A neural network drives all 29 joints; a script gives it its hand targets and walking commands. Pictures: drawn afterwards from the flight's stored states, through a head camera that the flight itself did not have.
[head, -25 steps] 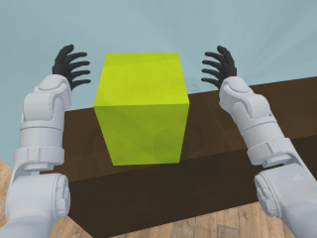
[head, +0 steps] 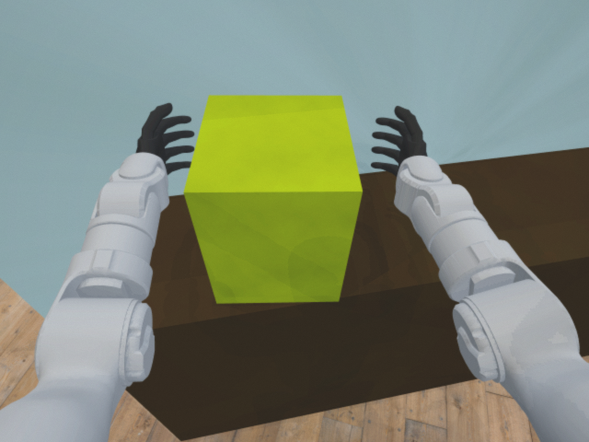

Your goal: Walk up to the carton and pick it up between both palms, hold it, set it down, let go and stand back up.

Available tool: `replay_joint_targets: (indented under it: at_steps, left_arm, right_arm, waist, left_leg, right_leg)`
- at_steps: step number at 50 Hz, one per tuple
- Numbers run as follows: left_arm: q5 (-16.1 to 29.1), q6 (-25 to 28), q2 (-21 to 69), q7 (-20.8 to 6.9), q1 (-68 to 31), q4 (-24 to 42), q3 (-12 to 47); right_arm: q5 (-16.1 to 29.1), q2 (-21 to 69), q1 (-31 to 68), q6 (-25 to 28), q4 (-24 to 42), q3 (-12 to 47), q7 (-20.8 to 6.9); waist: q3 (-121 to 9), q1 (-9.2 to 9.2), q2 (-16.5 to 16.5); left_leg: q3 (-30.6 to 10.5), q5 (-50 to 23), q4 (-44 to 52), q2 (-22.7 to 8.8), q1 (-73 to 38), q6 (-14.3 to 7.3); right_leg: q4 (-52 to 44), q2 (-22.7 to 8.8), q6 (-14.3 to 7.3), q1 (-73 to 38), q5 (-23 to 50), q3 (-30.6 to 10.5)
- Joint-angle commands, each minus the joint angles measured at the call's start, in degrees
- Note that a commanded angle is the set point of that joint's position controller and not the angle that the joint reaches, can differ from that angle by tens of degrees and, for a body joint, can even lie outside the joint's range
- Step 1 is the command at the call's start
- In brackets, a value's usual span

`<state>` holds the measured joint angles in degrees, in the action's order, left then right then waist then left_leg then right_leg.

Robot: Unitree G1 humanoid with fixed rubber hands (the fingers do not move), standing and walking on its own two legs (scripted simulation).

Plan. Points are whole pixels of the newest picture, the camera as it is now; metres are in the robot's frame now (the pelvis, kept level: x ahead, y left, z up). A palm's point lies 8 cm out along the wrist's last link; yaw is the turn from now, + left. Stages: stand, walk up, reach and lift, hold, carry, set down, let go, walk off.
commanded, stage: reach and lift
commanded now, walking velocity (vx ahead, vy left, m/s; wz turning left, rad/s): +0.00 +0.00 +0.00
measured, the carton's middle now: (276, 203) +0.46 +0.06 +0.07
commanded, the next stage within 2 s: none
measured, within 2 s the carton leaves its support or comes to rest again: neither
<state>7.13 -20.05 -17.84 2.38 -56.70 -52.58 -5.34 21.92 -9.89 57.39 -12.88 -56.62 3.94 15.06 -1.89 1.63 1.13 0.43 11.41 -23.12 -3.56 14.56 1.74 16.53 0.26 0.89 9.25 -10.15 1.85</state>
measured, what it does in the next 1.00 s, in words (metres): stands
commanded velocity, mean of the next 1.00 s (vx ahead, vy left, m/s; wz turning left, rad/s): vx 0.00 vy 0.00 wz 0.00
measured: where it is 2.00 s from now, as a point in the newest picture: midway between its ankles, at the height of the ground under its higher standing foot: outside the picture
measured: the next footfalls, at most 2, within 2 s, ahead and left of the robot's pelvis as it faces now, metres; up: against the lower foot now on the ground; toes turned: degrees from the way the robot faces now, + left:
none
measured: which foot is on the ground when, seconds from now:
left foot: down 0.00-1.00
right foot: down 0.00-1.00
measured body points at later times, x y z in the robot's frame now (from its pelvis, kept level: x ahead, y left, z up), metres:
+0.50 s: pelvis -0.01 +0.00 -0.01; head +0.02 +0.03 +0.44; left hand +0.44 +0.21 +0.11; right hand +0.44 -0.11 +0.11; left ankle +0.00 +0.13 -0.75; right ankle -0.02 -0.13 -0.75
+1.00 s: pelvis -0.01 +0.01 +0.00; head +0.02 +0.04 +0.45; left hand +0.44 +0.21 +0.12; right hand +0.44 -0.09 +0.12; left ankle +0.00 +0.13 -0.75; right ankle -0.02 -0.13 -0.75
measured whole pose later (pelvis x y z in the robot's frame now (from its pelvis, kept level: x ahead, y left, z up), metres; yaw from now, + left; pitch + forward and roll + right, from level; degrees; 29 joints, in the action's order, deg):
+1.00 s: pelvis -0.01 +0.01 +0.00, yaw +0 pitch +6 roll -1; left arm -14.3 -2.3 -5.0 1.2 -53.8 -58.0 -24.8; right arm -9.3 3.7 53.0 0.7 -57.5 -24.2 10.1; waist -3.1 2.1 2.5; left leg 0.5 10.0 -22.7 -2.4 18.9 1.0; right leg 16.7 -0.9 1.7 13.8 -9.1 1.8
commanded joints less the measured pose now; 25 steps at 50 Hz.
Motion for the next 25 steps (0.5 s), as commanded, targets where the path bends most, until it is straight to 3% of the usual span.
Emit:
replay_joint_targets:
  at_steps: [1, 2, 3, 4, 6, 7, 9, 10, 11, 13, 15, 16, 18, 20, 22, 23, 25]
  left_arm:
    - [-0.3, 6.3, -5.5, 0.8, -26.2, 11.1, -0.5]
    - [-1.2, 7.0, -5.1, 0.8, -25.8, 9.7, -1.7]
    - [-1.2, 7.8, -4.8, 1.2, -25.4, 12.7, -1.7]
    - [-0.7, 8.1, -5.4, 1.2, -26.0, 11.4, -2.1]
    - [-0.9, 9.1, -5.0, 1.3, -24.6, 5.9, -2.8]
    - [-0.1, 10.5, -4.9, 1.4, -25.8, 8.8, -2.2]
    - [-0.8, 12.0, -5.2, 1.6, -26.7, 6.2, -2.1]
    - [-0.5, 12.6, -3.9, 2.0, -26.1, 8.0, -1.8]
    - [-0.3, 12.9, -3.1, 1.9, -24.3, 4.4, -1.1]
    - [0.4, 14.4, -2.2, 1.8, -24.2, 2.3, 0.0]
    - [-0.9, 15.3, -1.6, 2.1, -23.1, 0.1, -1.5]
    - [0.1, 16.3, -1.4, 2.1, -25.0, 1.8, -1.0]
    - [-0.6, 16.9, -1.3, 2.3, -25.6, -0.3, -1.1]
    - [-1.2, 17.2, -1.3, 2.3, -24.9, -2.3, -0.9]
    - [-0.2, 17.6, -1.4, 2.6, -26.8, -4.1, -0.4]
    - [0.0, 18.0, 0.4, 2.8, -28.0, -3.4, 0.1]
    - [1.7, 18.8, 0.9, 3.3, -29.0, -2.1, 1.3]
  right_arm:
    - [-2.4, -7.1, 24.4, 5.4, 8.7, -3.6, 0.3]
    - [-2.7, -6.1, 24.5, 6.0, 8.2, -3.1, 0.6]
    - [-2.8, -6.1, 23.6, 7.0, 9.4, -3.9, 0.7]
    - [-3.7, -6.1, 25.8, 7.6, 13.0, -4.1, 0.8]
    - [-4.9, -4.7, 25.2, 7.9, 10.9, -4.0, 0.8]
    - [-5.5, -4.8, 25.0, 8.5, 12.6, -4.5, 0.8]
    - [-5.7, -4.0, 25.0, 8.9, 9.3, -5.6, 0.9]
    - [-5.4, -3.9, 24.4, 9.3, 10.9, -5.6, 0.5]
    - [-6.4, -3.9, 22.9, 9.1, 9.0, -5.8, 0.4]
    - [-6.4, -3.4, 24.4, 9.9, 9.6, -5.5, 0.1]
    - [-6.3, -3.0, 22.9, 10.6, 5.8, -4.8, -0.5]
    - [-6.5, -3.5, 23.9, 11.1, 7.8, -5.3, -0.6]
    - [-5.9, -1.4, 23.2, 10.7, 4.7, -4.0, -0.9]
    - [-6.2, -3.0, 23.1, 10.6, 1.4, -6.2, -0.9]
    - [-6.0, -2.4, 24.6, 10.8, 2.1, -6.4, -0.6]
    - [-6.3, -1.7, 24.7, 10.7, 1.0, -7.7, -0.6]
    - [-6.6, -3.1, 26.9, 11.5, 5.2, -8.2, -0.8]
  waist:
    - [-29.9, -1.42, -6.6]
    - [-30.1, -0.53, -7.6]
    - [-33.3, -0.47, -7.8]
    - [-34.3, -0.1, -6.5]
    - [-32.1, 0.23, -3.0]
    - [-34.4, 0.28, -3.4]
    - [-35.7, -0.2, -5.3]
    - [-35.8, 0.61, -6.5]
    - [-34.1, -0.26, -4.2]
    - [-37.7, 0.51, -4.0]
    - [-35.4, 1.35, -2.9]
    - [-38.2, 0.75, -2.8]
    - [-35.6, 0.96, -2.7]
    - [-32.4, 0.27, -5.2]
    - [-31.1, 0.45, -3.7]
    - [-32.7, -0.32, -5.7]
    - [-37.0, -0.53, -6.2]
  left_leg:
    - [2.9, -30.0, -3.2, 4.6, -15.7, 3.2]
    - [3.2, -31.4, -4.0, 4.4, -15.3, 3.4]
    - [3.2, -31.7, -4.1, 4.4, -16.6, 3.9]
    - [3.7, -31.5, -4.9, 4.6, -15.1, 3.6]
    - [3.7, -26.1, -3.4, 4.8, -11.4, 2.2]
    - [4.1, -26.9, -3.4, 4.8, -11.4, 2.4]
    - [4.3, -25.3, -4.4, 4.7, -10.6, 2.5]
    - [4.1, -25.2, -4.1, 4.5, -10.7, 2.8]
    - [4.0, -23.2, -3.8, 4.1, -10.3, 2.6]
    - [3.4, -25.3, -4.2, 3.8, -10.6, 2.5]
    - [3.2, -27.9, -5.7, 3.8, -10.3, 3.0]
    - [3.4, -27.3, -5.4, 3.7, -10.1, 3.4]
    - [3.4, -25.2, -4.4, 3.9, -8.8, 2.4]
    - [3.5, -22.1, -4.1, 3.7, -8.5, 2.7]
    - [3.8, -19.8, -3.7, 3.9, -6.4, 2.3]
    - [3.4, -18.9, -3.5, 3.8, -6.4, 2.8]
    - [3.3, -21.6, -5.1, 3.6, -9.1, 3.0]
  right_leg:
    - [1.1, 3.5, 1.2, -4.0, 21.9, 1.2]
    - [1.9, 3.4, 1.1, -4.5, 22.8, 1.1]
    - [1.5, 3.7, 1.0, -4.7, 22.1, 1.3]
    - [1.8, 3.6, 1.3, -4.6, 22.6, 1.2]
    - [2.1, 3.3, 1.9, -4.4, 19.3, 1.4]
    - [2.9, 3.7, 1.9, -4.3, 20.0, 1.5]
    - [3.2, 3.3, 1.5, -2.1, 17.6, 1.3]
    - [3.0, 3.0, 1.2, -1.8, 17.0, 1.2]
    - [2.8, 3.3, 1.4, -1.2, 15.0, 1.2]
    - [3.4, 3.4, 0.8, -0.1, 15.8, 1.6]
    - [3.9, 3.6, 0.5, 1.2, 16.7, 1.2]
    - [3.6, 3.9, 0.7, 0.3, 16.0, 1.6]
    - [3.3, 3.4, 0.7, 1.7, 14.4, 1.0]
    - [3.0, 3.0, 0.5, 3.7, 10.2, 0.9]
    - [2.5, 2.8, 0.3, 4.1, 8.8, 0.6]
    - [2.8, 2.6, 0.2, 5.8, 7.4, 0.7]
    - [3.3, 3.0, -0.4, 7.3, 8.6, 1.2]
